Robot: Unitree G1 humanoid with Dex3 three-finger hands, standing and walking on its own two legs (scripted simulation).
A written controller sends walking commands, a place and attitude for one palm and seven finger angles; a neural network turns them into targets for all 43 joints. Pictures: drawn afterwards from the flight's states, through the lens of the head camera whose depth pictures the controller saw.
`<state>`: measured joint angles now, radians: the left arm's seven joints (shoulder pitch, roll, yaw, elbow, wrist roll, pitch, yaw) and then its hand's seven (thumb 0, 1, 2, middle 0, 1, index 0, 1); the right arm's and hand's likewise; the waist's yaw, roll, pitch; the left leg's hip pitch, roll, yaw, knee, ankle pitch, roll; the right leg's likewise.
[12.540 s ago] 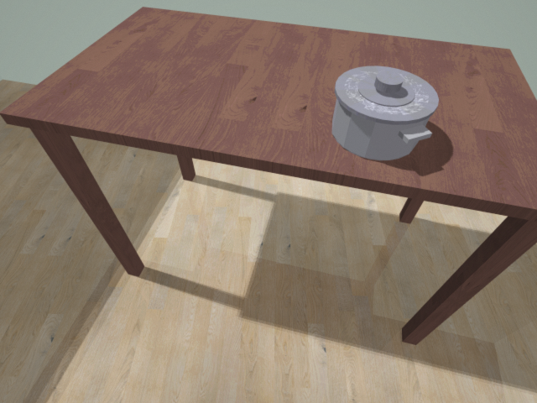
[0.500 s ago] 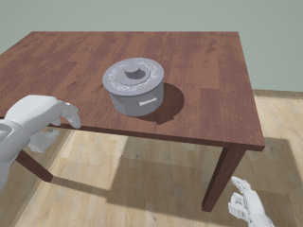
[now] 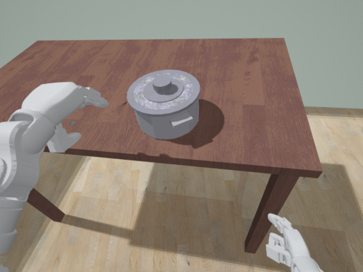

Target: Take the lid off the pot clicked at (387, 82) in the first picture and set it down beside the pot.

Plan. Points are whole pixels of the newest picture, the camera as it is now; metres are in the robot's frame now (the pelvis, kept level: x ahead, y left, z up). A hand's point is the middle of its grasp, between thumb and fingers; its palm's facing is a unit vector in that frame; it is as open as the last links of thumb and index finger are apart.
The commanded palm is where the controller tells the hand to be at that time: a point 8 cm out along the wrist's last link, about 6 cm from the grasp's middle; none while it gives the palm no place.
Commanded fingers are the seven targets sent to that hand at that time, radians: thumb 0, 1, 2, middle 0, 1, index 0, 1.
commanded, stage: move the open hand above the knob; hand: left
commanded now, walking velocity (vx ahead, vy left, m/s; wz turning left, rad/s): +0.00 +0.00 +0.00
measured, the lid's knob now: (162, 83) +0.52 +0.13 +0.15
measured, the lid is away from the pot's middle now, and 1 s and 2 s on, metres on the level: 0.00 0.00 0.00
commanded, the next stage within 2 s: none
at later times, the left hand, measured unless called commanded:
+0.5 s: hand (99, 94) +0.38 +0.22 +0.22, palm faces -0.10 -0.07 -0.99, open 9.9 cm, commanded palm +0.35 +0.20 +0.28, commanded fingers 0.00 -0.35 1.59 -0.86 -0.08 -0.86 -0.08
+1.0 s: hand (137, 93) +0.42 +0.15 +0.19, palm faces -0.21 -0.01 -0.98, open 10.0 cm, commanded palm +0.41 +0.16 +0.28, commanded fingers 0.00 -0.35 1.59 -0.86 -0.08 -0.86 -0.08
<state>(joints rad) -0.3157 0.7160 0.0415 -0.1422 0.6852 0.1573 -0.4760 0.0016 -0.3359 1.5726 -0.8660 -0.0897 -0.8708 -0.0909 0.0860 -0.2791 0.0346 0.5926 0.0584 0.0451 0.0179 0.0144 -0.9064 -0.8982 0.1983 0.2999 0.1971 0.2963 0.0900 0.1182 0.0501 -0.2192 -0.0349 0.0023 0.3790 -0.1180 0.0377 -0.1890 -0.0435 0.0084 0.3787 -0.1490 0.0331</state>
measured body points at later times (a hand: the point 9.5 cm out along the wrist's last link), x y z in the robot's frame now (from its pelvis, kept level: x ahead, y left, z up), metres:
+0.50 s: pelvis +0.02 -0.02 +0.00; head +0.04 -0.06 +0.45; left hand +0.38 +0.22 +0.27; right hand +0.24 -0.24 -0.10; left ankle +0.06 +0.09 -0.74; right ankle +0.04 -0.15 -0.74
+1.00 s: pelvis +0.03 -0.01 +0.00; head +0.06 -0.06 +0.45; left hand +0.43 +0.15 +0.25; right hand +0.24 -0.24 -0.11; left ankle +0.06 +0.09 -0.74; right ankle +0.04 -0.15 -0.74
